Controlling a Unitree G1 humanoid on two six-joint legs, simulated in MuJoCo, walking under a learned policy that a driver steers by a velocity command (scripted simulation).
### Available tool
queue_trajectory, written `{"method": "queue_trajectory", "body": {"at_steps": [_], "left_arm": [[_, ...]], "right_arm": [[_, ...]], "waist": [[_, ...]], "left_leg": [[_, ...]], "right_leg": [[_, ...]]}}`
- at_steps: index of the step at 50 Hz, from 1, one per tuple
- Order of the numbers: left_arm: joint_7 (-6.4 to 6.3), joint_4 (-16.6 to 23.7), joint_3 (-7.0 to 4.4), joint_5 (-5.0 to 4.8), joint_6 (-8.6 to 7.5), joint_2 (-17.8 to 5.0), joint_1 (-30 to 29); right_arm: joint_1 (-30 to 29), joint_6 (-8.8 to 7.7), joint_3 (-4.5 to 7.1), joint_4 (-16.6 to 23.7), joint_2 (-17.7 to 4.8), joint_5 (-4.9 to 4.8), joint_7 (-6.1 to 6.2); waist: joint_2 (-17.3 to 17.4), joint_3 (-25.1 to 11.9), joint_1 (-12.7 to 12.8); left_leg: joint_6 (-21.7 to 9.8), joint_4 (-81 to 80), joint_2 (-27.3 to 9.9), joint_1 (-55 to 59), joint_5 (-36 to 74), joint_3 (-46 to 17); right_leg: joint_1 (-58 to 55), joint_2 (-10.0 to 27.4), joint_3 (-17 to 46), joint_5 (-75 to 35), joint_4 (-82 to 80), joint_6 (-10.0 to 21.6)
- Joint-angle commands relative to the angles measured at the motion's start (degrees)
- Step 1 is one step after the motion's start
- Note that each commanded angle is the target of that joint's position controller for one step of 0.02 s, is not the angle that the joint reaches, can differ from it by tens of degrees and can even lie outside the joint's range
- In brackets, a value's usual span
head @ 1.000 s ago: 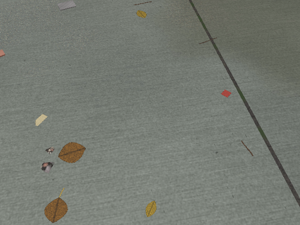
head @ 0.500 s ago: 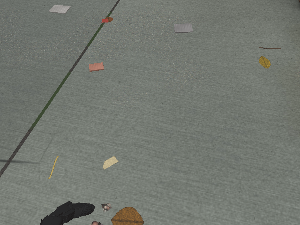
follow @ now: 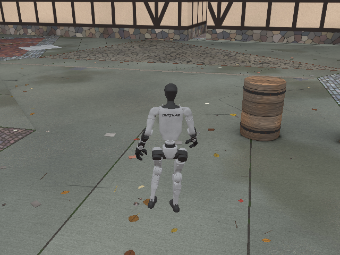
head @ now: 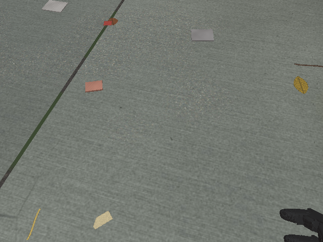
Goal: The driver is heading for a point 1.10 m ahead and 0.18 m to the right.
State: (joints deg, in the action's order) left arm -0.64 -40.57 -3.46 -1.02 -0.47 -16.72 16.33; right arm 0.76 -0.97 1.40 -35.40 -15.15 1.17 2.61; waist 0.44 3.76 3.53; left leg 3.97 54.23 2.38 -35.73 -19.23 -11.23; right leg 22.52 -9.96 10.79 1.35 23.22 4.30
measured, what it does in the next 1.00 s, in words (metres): steps on the spot: left foot, then right foot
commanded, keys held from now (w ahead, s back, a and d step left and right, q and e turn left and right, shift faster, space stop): e+shift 0.34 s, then shift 0.26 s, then q+shift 0.24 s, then w+q+shift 0.16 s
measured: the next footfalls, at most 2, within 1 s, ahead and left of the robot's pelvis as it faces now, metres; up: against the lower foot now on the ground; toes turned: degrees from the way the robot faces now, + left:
left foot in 0.20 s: +0.18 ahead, +0.13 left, +0.00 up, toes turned -22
right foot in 0.64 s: +0.04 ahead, -0.11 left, +0.00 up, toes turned -27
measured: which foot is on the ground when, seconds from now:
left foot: up 0.00-0.18, down 0.20-0.64, up 0.66-1.00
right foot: down 0.00-0.20, up 0.22-0.62, down 0.64-1.00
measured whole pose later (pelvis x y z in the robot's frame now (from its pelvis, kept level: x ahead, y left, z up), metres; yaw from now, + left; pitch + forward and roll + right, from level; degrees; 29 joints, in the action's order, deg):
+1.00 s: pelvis +0.08 +0.01 +0.01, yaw -14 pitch +2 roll +0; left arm -2.3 -40.0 -3.7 0.0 -1.5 -14.6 11.6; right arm 15.8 2.7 5.3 -39.8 -17.6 -1.7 -0.6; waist -0.2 -1.6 -0.7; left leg 3.2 57.7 -5.2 -31.5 -18.0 1.9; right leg 7.5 3.7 -12.2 15.0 20.2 0.5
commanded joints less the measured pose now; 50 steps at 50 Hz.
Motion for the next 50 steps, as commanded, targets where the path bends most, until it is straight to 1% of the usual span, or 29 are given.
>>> {"method": "queue_trajectory", "body": {"at_steps": [1,3,6,9,10,11,12,13,14,15,16,18,20,23,26,29,30,31,32,33,34,35,36,37,39,42,45,47,50], "left_arm": [[-1.79,6.74,-3.44,-1.06,1.09,-10.71,-5.06],[-2.35,6.96,-3.70,-0.74,2.15,-10.19,-3.90],[-2.61,7.72,-4.28,-0.29,3.12,-9.75,-2.76],[-2.24,9.33,-4.43,-0.94,3.44,-9.04,-4.45],[-1.97,9.39,-3.79,-1.24,3.56,-6.92,-2.85],[-1.79,9.67,-3.07,-1.13,3.69,-4.79,0.01],[-1.23,10.94,-4.03,-1.19,3.05,-8.27,0.32],[-0.71,9.98,-5.19,-0.55,2.67,-13.04,0.21],[-0.64,8.49,-5.62,-0.67,3.09,-13.92,0.82],[-0.95,7.37,-5.39,-0.48,3.82,-12.45,1.50],[-0.84,7.31,-4.85,-0.40,4.24,-10.87,1.96],[-0.52,8.82,-3.68,-0.74,4.12,-8.28,-0.86],[-0.59,10.49,-2.69,-0.63,3.52,-6.36,-4.72],[-0.36,10.95,-1.73,0.13,2.96,-4.93,-6.02],[-0.02,10.45,-1.22,0.33,2.85,-4.66,-6.27],[0.42,9.73,-1.26,0.27,3.06,-4.88,-6.01],[0.65,8.82,-1.26,0.30,3.00,-4.47,-4.44],[0.77,7.74,-1.04,0.61,2.84,-3.78,-3.11],[0.42,7.53,-0.94,1.17,2.84,-4.72,-1.97],[-0.41,7.91,-1.37,2.25,3.26,-8.92,-1.34],[-0.14,7.23,-1.02,3.71,2.68,-6.57,-2.86],[0.07,7.91,-1.46,4.03,1.83,-7.42,-5.01],[-0.29,7.18,-2.34,3.49,1.34,-9.14,-6.04],[-0.63,7.30,-2.28,2.82,0.95,-8.90,-7.18],[-1.34,7.47,-1.33,2.37,0.62,-5.70,-10.68],[-2.36,6.99,-0.80,2.43,0.84,-3.03,-11.45],[-2.62,4.94,-2.26,1.13,-0.05,-6.18,-5.23],[-2.32,4.06,-3.01,0.95,-1.28,-7.62,-4.26],[-1.52,2.71,-3.98,0.73,-2.92,-8.68,-3.37]], "right_arm": [[5.32,0.84,2.08,1.40,-5.43,-0.58,0.40],[2.07,0.26,2.21,2.13,-5.25,-0.93,0.08],[-0.19,-1.39,2.63,2.32,-5.55,-1.49,-0.67],[3.33,-2.58,3.74,0.64,-6.94,-1.98,-1.35],[3.83,-2.52,4.16,0.25,-8.02,-1.65,-1.28],[2.72,-1.83,4.60,1.37,-11.06,-0.09,-0.94],[3.07,-1.36,4.77,1.53,-11.13,2.27,-1.23],[1.65,-1.44,4.46,2.47,-8.26,1.73,-1.04],[-0.22,-1.14,3.89,3.09,-5.93,0.75,-0.63],[-0.80,-0.60,3.58,3.46,-5.27,-0.05,-0.22],[-0.68,-0.18,3.41,3.53,-5.46,-0.41,0.10],[1.72,0.35,3.30,2.89,-6.15,0.22,0.42],[5.31,0.87,3.63,1.72,-7.30,0.53,0.36],[6.22,1.27,4.39,0.91,-9.53,0.10,-0.28],[5.57,1.40,4.88,0.34,-11.08,-0.82,-1.19],[7.26,1.33,4.74,-1.23,-11.10,-2.10,-1.52],[7.10,1.34,4.57,-1.70,-10.89,-2.69,-1.41],[8.59,1.19,3.78,-2.87,-9.08,-3.28,-1.41],[12.17,0.50,2.38,-4.18,-5.58,-2.43,-2.01],[14.24,-0.57,0.51,-3.14,-1.04,0.88,-3.46],[10.43,-0.49,1.61,-2.46,-4.09,-0.67,-3.02],[7.49,0.06,3.15,-2.17,-9.39,-2.31,-2.49],[7.80,0.85,4.36,-2.65,-11.17,-3.11,-1.92],[10.13,1.97,5.03,-4.12,-11.53,-3.10,-1.19],[13.74,3.51,5.41,-5.00,-10.20,-2.93,-0.27],[12.50,4.22,5.18,-3.07,-7.97,-2.86,-0.01],[8.60,3.37,4.57,0.67,-7.11,-2.67,-2.00],[7.34,2.59,4.55,2.07,-6.84,-2.80,-3.12],[6.68,1.66,4.36,2.99,-5.69,-2.96,-4.08]], "waist": [[-6.76,-11.68,-4.38],[-8.79,-9.48,-2.79],[-10.57,-8.63,-1.35],[-10.95,-8.66,-3.35],[-6.39,-10.84,-2.67],[4.90,-13.09,-0.47],[15.29,-12.05,0.10],[12.11,-10.11,-0.20],[8.05,-8.27,-0.21],[5.35,-7.49,-0.28],[4.98,-6.08,-0.81],[5.65,-5.03,-2.42],[6.73,-6.09,-4.74],[7.76,-9.18,-5.21],[9.66,-10.44,-5.01],[10.81,-10.19,-4.76],[10.58,-9.97,-3.55],[9.59,-9.52,-2.81],[5.06,-11.76,-3.43],[-11.57,-14.63,-5.77],[-13.90,-13.66,-2.61],[-11.13,-8.96,-1.46],[-11.63,-6.62,-1.53],[-11.08,-5.65,-1.99],[-10.14,-4.22,-4.28],[-8.72,-4.23,-3.87],[-9.11,-6.72,-0.25],[-8.00,-5.09,-0.09],[-6.41,-2.19,-0.73]], "left_leg": [[0.61,-5.61,2.68,7.01,5.25,1.91],[0.44,-10.27,3.14,7.37,5.94,1.25],[-0.33,-18.32,3.65,10.52,5.12,0.48],[-2.24,-32.49,1.52,19.66,10.35,1.01],[-4.59,-36.32,-4.22,27.14,14.55,-1.30],[-10.98,-35.39,-15.92,34.40,20.87,-11.54],[-17.80,-37.13,-23.84,31.40,26.04,-20.51],[-18.79,-37.29,-24.21,29.55,24.91,-18.72],[-16.47,-36.10,-20.12,28.32,20.76,-11.68],[-14.39,-35.30,-16.85,27.94,17.64,-7.25],[-14.28,-35.42,-15.87,26.77,19.09,-4.43],[-15.24,-36.33,-14.31,26.12,23.15,0.21],[-17.08,-35.98,-14.68,29.87,27.72,1.29],[-18.31,-34.23,-16.12,32.00,33.86,3.17],[-18.33,-33.77,-16.84,29.32,34.54,5.02],[-17.61,-31.66,-17.94,29.57,31.81,4.09],[-16.44,-29.87,-17.37,28.41,31.15,4.70],[-14.05,-28.06,-15.67,24.36,28.63,5.17],[-9.11,-25.72,-12.94,17.61,18.53,6.66],[-3.67,-16.46,-7.18,7.17,-7.88,11.69],[-1.44,-12.42,-6.52,7.17,-16.23,10.11],[-0.87,-4.74,-5.92,6.76,-14.95,9.69],[-0.51,2.84,-4.63,2.66,-13.65,9.95],[-0.01,8.40,-4.54,1.27,-12.44,8.40],[1.28,16.07,-3.81,0.82,-8.24,7.76],[2.97,14.32,-5.71,-2.61,-2.12,9.44],[1.77,7.62,-8.67,-7.36,0.91,10.71],[-0.12,4.44,-9.53,-9.74,0.90,10.66],[-2.63,0.97,-10.78,-10.78,1.79,10.82]], "right_leg": [[-4.16,11.93,18.62,9.05,-6.35,4.96],[-4.73,11.08,20.59,16.34,-6.84,4.35],[-8.15,11.07,23.92,15.60,-5.26,4.10],[-8.95,9.43,26.20,13.84,-1.31,2.44],[-5.46,6.27,23.01,24.57,4.86,0.63],[3.28,1.02,13.33,34.45,16.35,-1.87],[10.51,-1.24,4.61,36.42,30.80,-4.54],[12.86,3.34,2.52,31.67,38.84,-7.14],[13.42,5.02,1.01,27.27,42.09,-8.15],[14.24,5.80,-0.24,24.07,45.87,-8.84],[15.70,6.32,-1.88,22.19,50.11,-9.50],[16.70,8.61,-6.28,19.88,49.98,-10.50],[17.48,9.94,-7.59,19.87,45.14,-11.50],[12.50,11.08,-8.16,21.81,36.61,-11.55],[3.98,10.74,-10.46,21.78,26.98,-10.14],[-1.54,9.68,-11.46,19.31,15.01,-7.69],[-5.51,9.05,-12.21,14.25,7.15,-6.09],[-12.59,8.60,-11.93,7.18,-2.83,-4.05],[-23.32,13.44,-5.95,-0.28,-4.80,-2.31],[-32.64,27.27,6.45,-23.15,0.56,2.43],[-20.62,31.67,6.37,-15.46,-1.86,9.78],[-16.78,29.07,4.19,-9.62,-3.82,10.52],[-16.03,27.92,2.33,-7.62,-4.41,9.86],[-14.97,27.32,0.09,-6.88,-4.89,8.90],[-12.16,26.57,-4.30,-8.74,-5.61,8.07],[-14.99,26.52,-8.62,-4.44,-6.35,7.66],[-22.69,30.53,-3.42,25.65,-13.04,7.21],[-24.72,32.30,-2.59,31.66,-15.61,6.61],[-25.40,33.17,-6.32,30.96,-17.70,5.71]]}}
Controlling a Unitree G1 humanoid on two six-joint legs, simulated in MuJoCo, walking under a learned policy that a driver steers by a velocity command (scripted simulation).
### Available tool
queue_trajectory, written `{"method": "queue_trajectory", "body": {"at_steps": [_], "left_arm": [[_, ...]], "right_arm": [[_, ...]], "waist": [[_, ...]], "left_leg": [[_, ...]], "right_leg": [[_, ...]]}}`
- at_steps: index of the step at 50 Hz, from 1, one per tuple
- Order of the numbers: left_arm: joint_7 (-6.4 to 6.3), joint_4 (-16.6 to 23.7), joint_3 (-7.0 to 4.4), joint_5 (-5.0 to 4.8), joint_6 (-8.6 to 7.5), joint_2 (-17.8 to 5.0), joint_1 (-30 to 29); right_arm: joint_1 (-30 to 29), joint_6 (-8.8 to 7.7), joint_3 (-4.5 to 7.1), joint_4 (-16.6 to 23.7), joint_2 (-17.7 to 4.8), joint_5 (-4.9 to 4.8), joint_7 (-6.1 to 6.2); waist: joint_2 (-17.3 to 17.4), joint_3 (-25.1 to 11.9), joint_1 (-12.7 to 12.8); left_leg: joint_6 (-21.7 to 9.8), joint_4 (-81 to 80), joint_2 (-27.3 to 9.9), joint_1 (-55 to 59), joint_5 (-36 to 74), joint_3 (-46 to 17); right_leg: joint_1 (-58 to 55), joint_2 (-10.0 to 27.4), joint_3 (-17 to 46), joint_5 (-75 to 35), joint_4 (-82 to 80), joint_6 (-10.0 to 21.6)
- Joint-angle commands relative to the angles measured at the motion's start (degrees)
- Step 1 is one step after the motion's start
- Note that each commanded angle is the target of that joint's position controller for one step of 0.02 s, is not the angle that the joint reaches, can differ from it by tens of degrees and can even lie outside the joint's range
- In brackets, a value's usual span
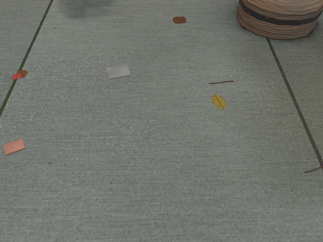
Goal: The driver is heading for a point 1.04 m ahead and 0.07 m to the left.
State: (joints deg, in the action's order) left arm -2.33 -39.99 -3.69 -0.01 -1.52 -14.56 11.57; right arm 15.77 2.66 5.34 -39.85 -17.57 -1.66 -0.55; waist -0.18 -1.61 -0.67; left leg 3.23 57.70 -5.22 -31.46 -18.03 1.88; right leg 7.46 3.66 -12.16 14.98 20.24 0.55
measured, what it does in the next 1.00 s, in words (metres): walks ahead: left foot, then right foot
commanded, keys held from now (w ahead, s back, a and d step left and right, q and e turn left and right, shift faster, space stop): w+q+shift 0.20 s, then w+shift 0.08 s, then w+e+shift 0.72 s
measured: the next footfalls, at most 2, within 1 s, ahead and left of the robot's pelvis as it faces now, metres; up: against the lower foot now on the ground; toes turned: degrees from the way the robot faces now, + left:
left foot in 0.22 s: +0.15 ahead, +0.19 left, +0.00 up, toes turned +19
right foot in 0.70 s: +0.58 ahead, +0.23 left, +0.00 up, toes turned +4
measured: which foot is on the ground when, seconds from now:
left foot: up 0.00-0.20, down 0.22-0.70, up 0.72-1.00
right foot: down 0.00-0.24, up 0.26-0.68, down 0.70-1.00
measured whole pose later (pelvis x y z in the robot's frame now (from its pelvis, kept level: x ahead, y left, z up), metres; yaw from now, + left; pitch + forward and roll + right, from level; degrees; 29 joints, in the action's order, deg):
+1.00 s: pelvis +0.68 +0.26 -0.01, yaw -9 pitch +2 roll +0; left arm 1.0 -50.9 -4.0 -0.2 -3.9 -16.9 27.5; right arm -2.9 -3.8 -3.6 -31.8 -13.5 2.3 -1.4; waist 0.0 0.6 7.3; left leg 3.4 40.3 -7.6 -40.5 -0.2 -6.5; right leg -1.1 -10.5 11.2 18.9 18.0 9.2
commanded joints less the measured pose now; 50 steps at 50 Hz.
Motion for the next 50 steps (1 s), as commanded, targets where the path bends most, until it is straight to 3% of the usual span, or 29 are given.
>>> {"method": "queue_trajectory", "body": {"at_steps": [1,3,4,7,9,10,11,12,13,14,16,19,23,27,30,32,33,34,35,36,37,38,39,40,42,44,46,48,50], "left_arm": [[0.48,1.76,-4.01,-0.32,-2.24,-11.11,1.49],[1.10,1.03,-4.48,-0.40,-2.72,-11.72,1.65],[2.18,0.53,-3.48,3.44,-2.35,-10.46,3.77],[2.62,0.08,-3.72,3.10,-1.64,-12.27,3.63],[3.07,-0.02,-3.84,2.70,-0.83,-13.51,3.04],[3.21,0.09,-3.95,2.15,-0.48,-14.27,1.60],[3.35,-0.19,-3.45,1.73,-0.33,-13.18,2.02],[3.58,1.65,-1.77,2.78,-0.49,-8.74,-0.80],[4.04,8.38,-0.29,3.09,-1.55,-3.56,-5.72],[4.04,9.49,-0.76,3.99,-1.94,-8.17,-10.29],[4.06,4.85,-0.22,2.65,-2.51,-8.39,-2.15],[5.44,-0.93,-0.10,1.90,-0.09,-8.22,5.22],[6.09,-1.25,0.23,-0.61,0.81,-6.05,-1.60],[6.74,-0.56,1.45,0.35,-0.16,-4.24,-7.15],[6.81,-0.61,2.43,0.33,0.00,-3.89,-6.18],[6.09,-2.72,1.61,0.18,0.84,-7.19,1.92],[5.69,-5.09,0.56,0.17,1.16,-9.81,10.63],[5.20,-8.86,-0.95,0.22,1.34,-12.74,23.23],[4.40,-11.62,-2.64,-0.27,1.18,-14.61,33.90],[3.74,-13.57,-2.26,-1.36,1.85,-12.44,28.46],[3.50,-9.40,-2.37,0.35,1.59,-15.86,17.30],[3.12,-7.15,-2.58,0.66,1.37,-13.80,15.36],[2.61,-7.52,-1.84,1.31,1.02,-9.76,14.23],[2.51,-7.71,-1.52,1.51,0.29,-9.08,12.05],[2.09,-7.38,-1.11,1.13,-1.79,-9.66,10.71],[2.46,-6.90,-1.45,0.60,-3.27,-10.89,10.47],[2.71,-6.89,-1.95,0.19,-3.60,-10.97,11.28],[3.24,-7.39,-2.56,-0.57,-3.55,-11.67,13.78],[3.38,-7.54,-3.21,-0.48,-3.29,-12.88,15.16]], "right_arm": [[-8.59,-2.12,0.29,7.67,-2.85,-0.30,-1.14],[-9.49,-2.27,-0.06,8.24,-2.18,-0.70,-1.49],[-10.85,-0.43,-0.02,8.46,-3.19,4.94,-4.05],[-14.57,0.22,-0.13,9.87,-3.54,3.36,-6.26],[-12.52,0.10,-0.15,9.14,-4.40,3.17,-5.78],[-6.28,-0.22,0.13,6.94,-4.74,3.09,-4.90],[5.71,-0.92,1.22,2.29,-6.35,3.41,-3.61],[19.60,-1.62,2.65,-2.24,-11.36,3.35,-2.11],[14.80,-2.03,2.96,0.53,-18.00,2.41,-1.18],[10.80,-2.35,2.39,2.98,-15.88,2.52,-0.82],[8.15,-3.27,0.95,2.23,-11.58,3.98,-0.01],[2.34,-6.26,-1.17,1.98,-6.72,3.09,-0.22],[7.92,-8.14,-1.21,-1.75,-6.30,3.31,-0.88],[9.67,-9.17,-2.95,-4.39,-2.72,2.90,0.09],[8.41,-9.76,-3.03,-5.70,-4.80,2.78,1.64],[6.52,-8.74,-1.93,-5.96,-8.65,3.56,3.52],[4.06,-7.66,-1.28,-5.41,-10.33,4.19,4.16],[-0.20,-6.62,-0.72,-4.08,-11.57,4.81,4.42],[-6.10,-5.91,-0.20,-3.22,-12.15,3.90,3.99],[-13.20,-7.35,-3.39,-0.82,-0.60,5.13,2.01],[-3.47,-8.53,-4.93,5.31,3.25,3.11,1.01],[-3.38,-10.22,-5.52,5.84,-0.65,4.30,0.40],[-4.53,-11.02,-5.13,5.15,-4.00,4.52,-0.07],[-6.05,-10.53,-5.15,5.21,-4.25,5.41,0.08],[-6.17,-7.56,-5.92,5.13,-3.78,6.81,0.08],[-11.66,-6.36,-6.59,7.45,-3.24,6.24,-0.33],[-18.26,-6.40,-7.45,9.86,-1.40,4.59,-0.87],[-21.90,-6.51,-7.90,11.13,0.22,3.47,-0.96],[-22.89,-6.81,-7.48,11.66,-0.79,3.12,-0.68]], "waist": [[-5.49,3.93,3.26],[-4.91,5.14,2.95],[-4.29,4.05,3.38],[-8.12,5.98,3.70],[-7.44,6.14,1.77],[-5.93,4.44,-2.16],[0.19,-1.03,-8.01],[13.91,-3.90,-14.36],[28.31,-3.23,-10.12],[13.64,-1.10,-10.56],[5.03,0.67,-4.23],[4.82,3.21,1.06],[2.13,10.22,-1.02],[2.38,9.96,-0.91],[4.49,6.52,1.63],[8.06,0.84,6.91],[8.54,-2.89,11.65],[7.88,-6.61,17.66],[2.90,-6.91,24.59],[-12.76,1.83,18.03],[-15.26,-4.75,4.78],[-6.19,-5.88,5.85],[3.87,1.36,3.12],[7.27,5.56,0.31],[7.83,9.51,-2.39],[5.81,11.14,-1.31],[2.39,10.87,1.92],[-0.24,8.25,5.56],[-2.39,5.73,7.23]], "left_leg": [[-2.52,-3.24,-3.60,-14.94,0.82,-2.17],[-3.55,-4.46,-4.39,-14.72,1.02,-1.85],[-4.52,-8.40,-1.88,-9.69,1.11,2.12],[-7.35,-12.35,-0.67,-2.36,-0.92,6.22],[-9.50,-15.06,1.38,3.50,-3.16,8.64],[-10.55,-17.23,4.57,12.07,-3.22,10.99],[-12.09,-19.43,8.79,27.27,-4.32,10.12],[-13.54,-27.56,3.56,40.80,-14.81,-2.70],[-17.64,-44.34,-8.20,43.92,-32.73,-37.09],[-18.07,-49.25,-12.45,41.94,-27.82,-41.15],[-15.35,-44.49,-11.62,35.19,-14.57,-28.65],[-9.40,-48.52,-5.60,24.92,-4.38,-16.12],[-4.48,-52.29,-3.12,26.38,16.58,-1.61],[-2.59,-53.99,-1.61,31.68,40.03,7.94],[-1.19,-50.90,-2.75,34.80,71.55,11.77],[-0.41,-39.57,-5.19,41.16,92.28,11.92],[-0.27,-28.02,-6.01,41.31,97.36,11.71],[-0.69,-11.48,-6.30,36.64,95.82,10.60],[-1.63,17.83,-0.35,25.24,70.10,11.55],[-3.48,39.38,12.44,-0.34,-4.39,6.59],[-1.11,47.38,12.75,-17.74,-9.91,-6.01],[-2.66,41.41,9.32,-20.06,-6.67,-11.30],[-3.72,32.95,5.92,-17.79,-1.95,-11.25],[-3.24,26.44,3.61,-14.39,-1.54,-10.30],[-1.02,17.61,0.58,-8.67,-1.51,-8.64],[0.80,4.87,-1.16,-2.88,3.83,-4.89],[1.50,-8.83,-1.00,2.78,13.65,-2.82],[0.81,-18.07,1.34,6.44,22.29,-1.23],[-0.16,-23.45,3.34,7.28,23.70,-1.14]], "right_leg": [[-10.26,19.59,15.02,16.50,-15.09,9.22],[-10.32,19.59,11.88,14.85,-15.50,8.72],[-8.35,17.87,6.66,17.49,-14.53,6.41],[-3.58,16.76,1.83,19.20,-13.47,4.10],[-2.79,17.33,-0.59,14.65,-9.64,3.74],[-0.11,16.28,-3.48,2.10,-1.26,3.38],[5.44,12.78,-7.82,-15.60,17.46,3.03],[20.94,8.10,-7.64,-5.54,42.43,1.28],[43.86,-2.10,3.70,19.22,57.01,-1.57],[49.36,-0.02,12.01,13.61,60.67,-1.35],[44.38,4.86,11.86,2.53,56.35,0.48],[34.49,6.15,12.94,-7.04,52.20,0.06],[39.67,-0.59,16.27,-13.80,43.86,1.67],[37.83,-3.55,7.18,-19.47,31.71,4.39],[25.41,-7.13,0.31,-20.70,22.48,6.98],[17.17,-10.41,-0.92,-16.01,21.84,8.56],[9.66,-11.88,-0.41,-12.32,22.07,9.79],[-1.27,-11.50,2.75,-8.72,20.26,12.26],[-12.57,-7.38,10.34,-9.23,11.98,17.44],[-16.44,-4.51,18.31,-10.77,16.82,17.39],[-23.08,4.60,48.81,-5.19,8.95,29.14],[-21.39,9.92,61.20,13.81,-4.74,29.47],[-11.02,9.25,59.22,20.92,-9.97,26.01],[-2.18,6.96,54.36,17.43,-10.95,23.26],[10.31,2.00,45.97,11.40,-12.02,21.11],[18.92,-2.08,38.73,3.29,-14.18,20.09],[20.85,-5.29,33.94,-4.84,-13.81,17.34],[15.83,-5.78,33.21,-14.65,-11.83,14.65],[7.78,-4.46,34.01,-23.83,-8.36,13.23]]}}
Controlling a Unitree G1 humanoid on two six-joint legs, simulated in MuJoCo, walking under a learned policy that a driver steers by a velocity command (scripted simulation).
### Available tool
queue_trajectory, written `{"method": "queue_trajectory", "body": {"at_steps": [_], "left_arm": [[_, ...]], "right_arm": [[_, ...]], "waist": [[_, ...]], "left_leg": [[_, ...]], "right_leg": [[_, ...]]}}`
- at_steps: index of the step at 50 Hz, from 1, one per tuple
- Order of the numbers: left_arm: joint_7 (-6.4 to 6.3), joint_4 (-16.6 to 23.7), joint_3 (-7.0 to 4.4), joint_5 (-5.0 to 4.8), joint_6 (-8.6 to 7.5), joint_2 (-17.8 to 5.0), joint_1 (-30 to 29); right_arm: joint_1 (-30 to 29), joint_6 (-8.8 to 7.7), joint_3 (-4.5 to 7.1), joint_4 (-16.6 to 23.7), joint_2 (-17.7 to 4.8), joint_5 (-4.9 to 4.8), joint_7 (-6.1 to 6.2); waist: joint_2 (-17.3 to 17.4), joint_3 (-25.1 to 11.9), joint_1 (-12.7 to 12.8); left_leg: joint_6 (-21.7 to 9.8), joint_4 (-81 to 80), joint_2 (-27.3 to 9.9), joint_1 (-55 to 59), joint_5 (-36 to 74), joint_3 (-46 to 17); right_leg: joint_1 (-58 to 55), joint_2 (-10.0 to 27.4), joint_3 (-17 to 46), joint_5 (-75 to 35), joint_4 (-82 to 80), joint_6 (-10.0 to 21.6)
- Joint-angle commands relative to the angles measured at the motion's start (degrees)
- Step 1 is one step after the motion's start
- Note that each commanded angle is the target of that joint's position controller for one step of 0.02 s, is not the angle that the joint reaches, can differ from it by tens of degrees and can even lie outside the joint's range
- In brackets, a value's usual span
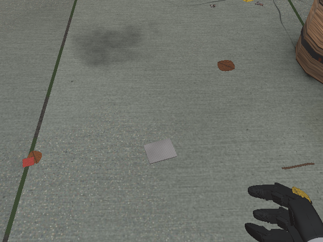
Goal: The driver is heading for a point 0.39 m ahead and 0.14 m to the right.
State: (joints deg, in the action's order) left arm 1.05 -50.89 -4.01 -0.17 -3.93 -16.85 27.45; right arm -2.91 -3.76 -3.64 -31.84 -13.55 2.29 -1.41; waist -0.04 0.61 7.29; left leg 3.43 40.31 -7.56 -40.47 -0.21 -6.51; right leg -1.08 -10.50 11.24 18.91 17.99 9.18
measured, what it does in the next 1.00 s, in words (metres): walks ahead, turning right: left foot, then right foot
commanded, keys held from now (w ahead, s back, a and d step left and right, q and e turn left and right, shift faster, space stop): w+e+shift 0.26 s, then shift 0.74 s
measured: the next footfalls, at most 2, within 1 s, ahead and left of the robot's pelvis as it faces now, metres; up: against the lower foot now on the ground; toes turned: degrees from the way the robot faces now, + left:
left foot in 0.10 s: +0.31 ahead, +0.19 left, +0.00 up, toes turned -10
right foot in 0.50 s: +0.59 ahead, -0.13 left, +0.00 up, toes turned -23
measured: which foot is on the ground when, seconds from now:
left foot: up 0.00-0.08, down 0.10-0.50, up 0.52-0.88, down 0.90-1.00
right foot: down 0.00-0.12, up 0.14-0.48, down 0.50-1.00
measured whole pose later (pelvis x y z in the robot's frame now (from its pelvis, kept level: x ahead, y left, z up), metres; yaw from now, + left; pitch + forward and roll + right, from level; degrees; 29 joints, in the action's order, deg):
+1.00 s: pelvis +0.59 -0.01 +0.00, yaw -28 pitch +0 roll -1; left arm 0.1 -46.9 -1.2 0.9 -0.6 -13.2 10.5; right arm 10.1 -0.3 0.8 -42.2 -13.3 1.4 1.5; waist 0.2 -0.1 1.0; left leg 1.7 32.5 -2.0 -19.6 -13.6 -1.9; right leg 16.8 -3.8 3.1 15.3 31.7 1.1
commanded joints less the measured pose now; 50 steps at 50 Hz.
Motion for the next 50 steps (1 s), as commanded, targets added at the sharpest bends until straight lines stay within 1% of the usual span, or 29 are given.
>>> {"method": "queue_trajectory", "body": {"at_steps": [1,3,4,5,6,7,8,9,10,14,16,19,20,23,24,25,26,27,28,30,31,33,37,43,45,46,47,49,50], "left_arm": [[-0.22,3.43,-3.11,-0.17,-0.73,-10.84,-0.73],[-0.58,3.95,-3.57,0.28,-0.81,-12.62,-2.01],[-0.34,4.54,-3.97,0.51,-1.02,-14.64,-4.75],[-0.21,5.76,-3.66,0.72,-1.76,-13.16,-8.48],[-0.58,8.48,-1.12,0.13,-2.40,-3.16,-9.32],[-0.40,12.33,0.38,-1.91,-2.00,-1.86,-4.32],[-0.94,10.09,0.03,-0.15,-0.56,-6.17,-8.58],[-0.26,10.22,-0.27,1.00,0.09,-7.02,-12.30],[0.60,10.36,-0.37,1.52,0.72,-6.66,-14.57],[2.91,15.35,1.37,2.47,3.45,-1.44,-20.34],[2.96,18.03,2.03,2.81,3.31,-1.33,-22.84],[4.21,18.34,3.18,2.57,2.28,-0.83,-25.22],[3.56,18.11,2.41,-2.42,0.76,-1.44,-24.30],[3.29,17.03,0.53,-0.01,0.11,-6.64,-19.35],[2.75,14.89,-0.59,0.44,0.41,-8.19,-12.48],[1.71,13.54,-1.47,1.04,0.92,-10.26,-8.29],[0.18,13.41,-1.40,1.75,1.28,-15.25,-9.80],[0.36,16.13,-0.55,3.02,0.87,-13.21,-9.84],[0.74,17.03,-0.61,2.00,1.24,-11.06,-12.41],[0.82,16.31,0.44,-0.95,0.81,-7.04,-19.31],[0.65,16.00,0.61,-0.59,0.64,-6.39,-20.94],[0.69,14.83,0.55,0.90,0.29,-5.85,-21.65],[-0.38,12.45,0.50,1.05,0.83,-5.04,-22.69],[-0.58,9.26,1.05,0.78,2.36,-3.37,-21.08],[-0.54,7.84,2.00,0.60,2.17,-0.83,-18.05],[-0.52,7.11,2.10,1.59,1.87,-0.32,-13.47],[-0.72,5.91,1.93,1.07,1.85,0.08,-8.84],[-1.41,6.35,1.38,1.06,3.27,-2.30,-15.64],[-1.74,6.18,1.20,0.99,4.04,-2.40,-17.03]], "right_arm": [[-3.93,-0.66,1.82,3.70,-5.56,-0.74,0.39],[3.13,-1.24,3.64,1.65,-9.56,-0.63,1.36],[12.66,-1.63,5.00,-0.57,-12.10,-0.86,2.06],[26.10,-1.96,6.86,-3.54,-15.74,-0.25,3.18],[36.20,-2.07,8.40,-5.50,-19.91,2.09,4.07],[29.51,-1.45,9.32,-5.09,-22.89,2.08,3.26],[21.99,-0.96,8.56,-3.47,-15.44,1.65,2.80],[19.49,-0.69,7.48,-3.75,-10.79,1.07,2.55],[19.87,-0.60,7.10,-5.19,-9.13,1.28,2.37],[25.27,-2.46,5.88,-12.07,-4.79,-0.69,1.34],[23.03,-3.53,6.10,-12.47,-6.24,-1.04,0.99],[19.56,-4.18,6.47,-12.91,-8.64,-1.37,0.80],[16.90,-4.19,8.91,-10.19,-16.42,-3.82,2.53],[19.92,-3.27,9.76,-11.01,-18.65,-4.51,4.23],[19.82,-2.52,9.49,-10.97,-17.82,-4.66,4.29],[21.19,-2.36,8.83,-10.53,-15.83,-4.40,4.28],[28.44,-2.45,6.60,-9.26,-7.65,-0.07,3.33],[36.68,-2.83,5.54,-10.71,-9.94,-2.79,1.88],[30.49,-2.32,6.86,-10.72,-14.88,-4.00,1.78],[23.15,-1.20,6.74,-9.40,-13.12,-3.17,3.28],[23.31,-0.30,6.96,-9.31,-12.88,-2.94,3.95],[24.47,1.11,7.04,-8.85,-11.31,-2.77,4.43],[21.95,1.79,5.95,-8.10,-6.46,-1.80,4.64],[14.68,2.73,6.15,-7.13,-6.68,-2.20,3.89],[14.29,2.33,6.29,-6.77,-7.33,-0.87,3.56],[13.39,2.41,7.03,-5.69,-11.31,-0.40,3.74],[11.18,2.83,7.09,-5.86,-11.06,-0.43,3.66],[9.22,2.72,6.20,-5.88,-6.29,-0.84,2.72],[9.48,2.48,6.18,-5.98,-6.46,-0.78,2.51]], "waist": [[-3.12,2.46,-0.82],[-3.33,-3.71,-4.39],[-3.06,-9.34,-10.45],[-2.26,-15.58,-17.52],[11.00,-22.37,-18.85],[26.38,-26.90,-11.57],[14.00,-16.56,-11.67],[6.96,-9.64,-11.71],[3.05,-6.03,-11.22],[5.57,0.83,-8.11],[5.18,2.90,-5.88],[4.46,4.48,-4.65],[6.54,2.18,-4.68],[5.88,-3.96,-0.94],[5.23,-7.07,2.45],[2.20,-8.29,4.25],[-16.98,-13.30,-3.78],[-13.83,-32.92,-3.98],[-3.89,-30.00,-2.05],[3.70,-13.20,-5.85],[3.48,-10.07,-7.85],[0.40,-8.72,-10.11],[-2.65,-10.76,-10.52],[-5.21,-7.55,-8.53],[-3.36,-5.89,-8.71],[3.29,-6.18,-5.58],[10.60,-7.21,-2.74],[7.55,-3.12,-5.43],[5.93,-1.56,-6.19]], "left_leg": [[-0.74,-9.05,6.44,17.48,4.78,6.70],[-1.95,-11.92,9.26,26.99,-2.21,5.94],[-2.79,-12.20,8.87,37.81,-5.91,5.56],[-4.17,-8.64,3.41,52.96,-13.38,1.74],[-6.12,-12.04,-13.29,67.02,-35.13,-17.06],[-11.31,-25.12,-22.15,67.36,-44.30,-47.80],[-11.40,-25.88,-18.12,58.82,-51.13,-40.19],[-10.43,-24.84,-14.99,51.24,-41.01,-27.86],[-9.37,-25.05,-12.52,45.85,-29.53,-19.46],[-7.31,-27.13,-9.32,37.99,-1.96,-1.73],[-7.70,-27.98,-7.99,34.00,19.04,5.56],[-6.36,-30.20,-2.34,26.43,24.74,16.14],[-6.96,-28.47,-2.61,28.85,27.88,15.26],[-6.46,-16.29,-5.17,35.69,43.83,14.61],[-5.36,-6.29,-4.08,34.84,43.31,15.07],[-3.24,8.48,-0.59,27.38,28.73,15.44],[-0.53,34.17,7.65,9.90,-38.99,14.53],[-0.79,46.46,8.91,4.46,-42.17,-0.36],[-0.64,45.19,6.29,6.40,-36.52,-1.37],[0.55,36.36,2.55,3.31,-29.72,1.75],[1.13,33.91,1.75,6.55,-27.74,1.59],[1.46,29.44,1.27,12.82,-25.75,1.64],[1.75,14.06,2.25,18.79,-17.83,3.50],[0.06,-4.38,4.43,26.08,-8.76,4.04],[-2.55,-14.78,3.15,31.92,1.36,2.45],[-5.18,-14.21,-3.16,35.07,12.53,-3.01],[-9.16,-14.75,-5.83,31.95,6.46,-4.64],[-6.85,-17.29,-0.28,23.20,-13.81,-2.32],[-5.48,-16.80,1.38,22.72,-14.60,-0.57]], "right_leg": [[12.81,10.22,11.09,-31.25,-3.57,3.64],[7.49,10.52,11.58,-44.93,7.59,0.99],[9.21,9.42,10.65,-46.42,18.94,-0.25],[18.00,7.34,8.83,-38.66,33.97,-1.07],[32.43,2.93,2.76,2.07,53.41,-1.14],[43.82,2.84,-2.32,9.13,63.89,-1.92],[48.09,8.48,-4.09,2.09,65.69,-1.66],[47.76,10.64,-5.84,-2.08,62.59,-2.23],[46.27,12.30,-6.33,-3.13,60.46,-2.83],[48.08,15.62,-7.06,-4.04,57.78,-3.76],[45.94,14.18,-8.29,-7.30,49.79,-4.59],[30.37,10.13,-15.11,-19.49,25.05,-4.95],[26.48,9.73,-13.61,-20.73,23.46,-5.92],[15.73,5.90,-13.92,-20.58,17.33,-3.06],[7.23,5.69,-13.03,-25.81,12.66,-1.05],[-2.91,8.18,-9.24,-35.06,8.70,0.81],[-19.18,22.31,5.43,-77.15,19.22,5.71],[-28.70,35.29,25.62,-75.52,16.65,18.00],[-20.37,31.05,21.04,-66.57,12.23,16.44],[-2.39,25.39,12.82,-52.39,7.60,11.20],[5.59,24.08,10.59,-51.19,5.47,10.42],[15.76,22.79,7.05,-50.35,2.58,9.79],[20.66,19.00,-1.53,-51.62,2.46,7.32],[21.44,18.21,-0.36,-24.70,3.84,3.65],[23.02,15.12,-0.15,-13.05,7.06,-1.53],[25.25,10.93,-2.57,-2.38,11.22,-4.76],[23.16,8.26,-6.57,3.76,11.91,-6.91],[17.49,9.43,-6.90,-2.95,10.00,-8.38],[18.01,9.61,-6.25,-4.04,9.85,-8.04]]}}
